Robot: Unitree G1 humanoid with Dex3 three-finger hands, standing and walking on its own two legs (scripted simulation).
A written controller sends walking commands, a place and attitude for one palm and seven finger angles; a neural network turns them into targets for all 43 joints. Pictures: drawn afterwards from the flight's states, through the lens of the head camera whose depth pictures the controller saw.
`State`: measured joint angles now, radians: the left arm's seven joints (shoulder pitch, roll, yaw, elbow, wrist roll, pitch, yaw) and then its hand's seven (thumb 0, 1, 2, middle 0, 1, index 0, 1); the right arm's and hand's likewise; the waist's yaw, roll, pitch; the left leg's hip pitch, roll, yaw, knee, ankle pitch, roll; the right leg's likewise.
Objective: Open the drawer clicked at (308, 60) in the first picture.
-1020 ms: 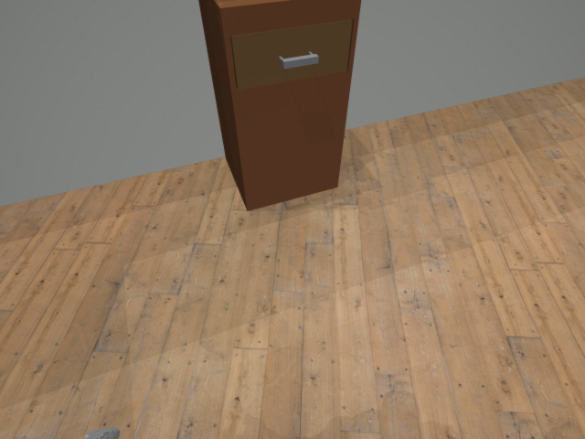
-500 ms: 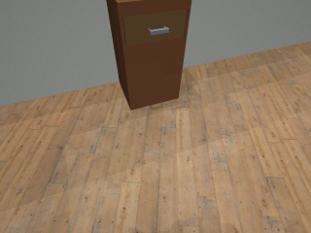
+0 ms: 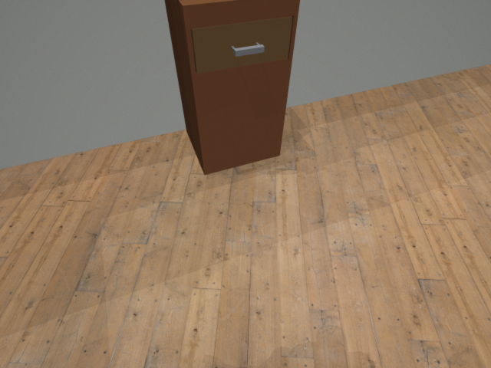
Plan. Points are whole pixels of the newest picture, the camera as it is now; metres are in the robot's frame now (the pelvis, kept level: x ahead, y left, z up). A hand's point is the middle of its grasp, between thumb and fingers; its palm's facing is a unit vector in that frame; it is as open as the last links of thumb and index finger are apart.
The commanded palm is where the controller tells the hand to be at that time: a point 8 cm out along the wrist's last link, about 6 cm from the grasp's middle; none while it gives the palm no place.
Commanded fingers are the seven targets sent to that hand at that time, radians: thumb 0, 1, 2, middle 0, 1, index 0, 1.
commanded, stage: look at it before walking up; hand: left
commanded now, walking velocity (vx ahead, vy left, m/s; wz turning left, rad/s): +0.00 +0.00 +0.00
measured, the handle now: (247, 48) +1.32 +0.07 -0.06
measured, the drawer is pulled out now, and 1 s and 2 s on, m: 0.00 0.00 0.00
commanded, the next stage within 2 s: walk to a spot facing it in 0.42 s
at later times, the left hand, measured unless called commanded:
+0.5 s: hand out of the picture +0.07 +0.25 -0.16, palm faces -0.02 -0.94 -0.33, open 7.4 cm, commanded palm none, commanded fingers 0.00 0.90 0.90 -0.20 -0.30 -0.20 -0.30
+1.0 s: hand out of the picture +0.04 +0.16 -0.17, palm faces -0.12 -0.96 -0.24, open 7.4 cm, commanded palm none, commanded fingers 0.00 0.90 0.90 -0.20 -0.30 -0.20 -0.30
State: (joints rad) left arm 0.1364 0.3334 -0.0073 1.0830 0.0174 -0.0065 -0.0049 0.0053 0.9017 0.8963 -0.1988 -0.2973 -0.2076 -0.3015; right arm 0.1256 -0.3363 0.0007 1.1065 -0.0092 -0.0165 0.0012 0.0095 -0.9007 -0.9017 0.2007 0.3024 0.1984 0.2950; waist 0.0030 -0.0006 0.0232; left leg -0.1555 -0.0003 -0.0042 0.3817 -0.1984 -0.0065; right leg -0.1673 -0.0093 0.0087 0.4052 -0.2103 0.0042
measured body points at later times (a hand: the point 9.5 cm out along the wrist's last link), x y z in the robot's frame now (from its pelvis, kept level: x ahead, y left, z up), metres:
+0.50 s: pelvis +0.00 +0.00 +0.00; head +0.01 +0.00 +0.45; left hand +0.07 +0.30 -0.13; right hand +0.09 -0.30 -0.13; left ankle +0.01 +0.12 -0.74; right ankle +0.01 -0.12 -0.74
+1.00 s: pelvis +0.01 -0.03 -0.01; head +0.02 -0.06 +0.44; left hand +0.04 +0.21 -0.15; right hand +0.03 -0.29 -0.17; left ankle +0.03 +0.11 -0.68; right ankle -0.01 -0.11 -0.74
